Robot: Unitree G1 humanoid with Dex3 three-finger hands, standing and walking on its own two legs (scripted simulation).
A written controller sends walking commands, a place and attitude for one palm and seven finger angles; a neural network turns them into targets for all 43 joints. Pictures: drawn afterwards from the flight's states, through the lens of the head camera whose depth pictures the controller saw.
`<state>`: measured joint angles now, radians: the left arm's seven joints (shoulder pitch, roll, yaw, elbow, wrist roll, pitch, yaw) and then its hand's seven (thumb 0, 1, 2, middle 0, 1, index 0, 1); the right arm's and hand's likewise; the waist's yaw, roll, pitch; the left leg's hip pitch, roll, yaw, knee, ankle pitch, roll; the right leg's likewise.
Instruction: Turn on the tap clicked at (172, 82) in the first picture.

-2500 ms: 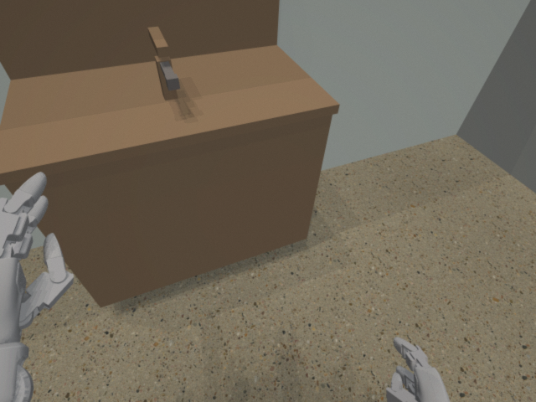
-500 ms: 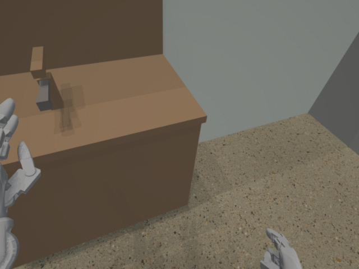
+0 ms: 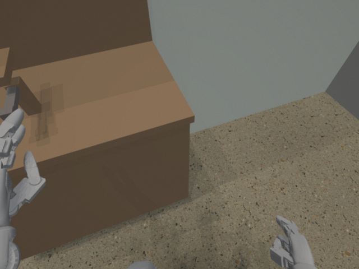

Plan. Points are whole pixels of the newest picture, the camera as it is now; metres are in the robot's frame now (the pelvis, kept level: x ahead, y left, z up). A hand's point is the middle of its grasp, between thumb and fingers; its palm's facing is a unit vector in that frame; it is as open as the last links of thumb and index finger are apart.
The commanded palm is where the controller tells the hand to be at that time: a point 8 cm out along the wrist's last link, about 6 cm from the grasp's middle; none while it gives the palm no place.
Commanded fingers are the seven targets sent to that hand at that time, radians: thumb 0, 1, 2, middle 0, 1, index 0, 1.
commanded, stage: come to a stop and stand still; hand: left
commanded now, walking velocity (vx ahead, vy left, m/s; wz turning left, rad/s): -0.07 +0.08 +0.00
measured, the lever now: (9, 114) +0.43 +0.42 +0.09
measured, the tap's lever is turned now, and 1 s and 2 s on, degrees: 0 0 0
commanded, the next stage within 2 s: look again from close up in 1.28 s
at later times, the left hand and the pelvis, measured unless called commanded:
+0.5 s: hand (0, 207) +0.19 +0.28 +0.15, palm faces +0.27 -0.88 -0.39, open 7.4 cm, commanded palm +0.13 +0.34 +0.18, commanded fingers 0.00 0.90 0.90 -0.20 -0.30 -0.20 -0.30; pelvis -0.03 +0.06 +0.00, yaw -1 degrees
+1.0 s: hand out of the picture +0.21 +0.30 +0.17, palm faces +0.40 -0.84 -0.37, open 7.4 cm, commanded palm +0.15 +0.33 +0.18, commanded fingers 0.00 0.90 0.90 -0.20 -0.30 -0.20 -0.30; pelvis +0.00 +0.04 +0.01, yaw +2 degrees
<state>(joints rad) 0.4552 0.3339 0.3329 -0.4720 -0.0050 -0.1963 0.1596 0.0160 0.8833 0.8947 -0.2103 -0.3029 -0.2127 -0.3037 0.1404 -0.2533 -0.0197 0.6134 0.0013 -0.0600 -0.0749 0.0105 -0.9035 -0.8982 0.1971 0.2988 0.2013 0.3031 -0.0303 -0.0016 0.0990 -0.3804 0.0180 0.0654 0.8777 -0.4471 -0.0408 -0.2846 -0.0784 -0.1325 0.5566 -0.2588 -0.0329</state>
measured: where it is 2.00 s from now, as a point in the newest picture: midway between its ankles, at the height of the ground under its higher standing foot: outside the picture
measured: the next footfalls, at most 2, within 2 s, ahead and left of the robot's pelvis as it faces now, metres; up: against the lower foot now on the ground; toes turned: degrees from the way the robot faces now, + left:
left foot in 0.12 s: +0.04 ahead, +0.13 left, +0.00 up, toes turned +5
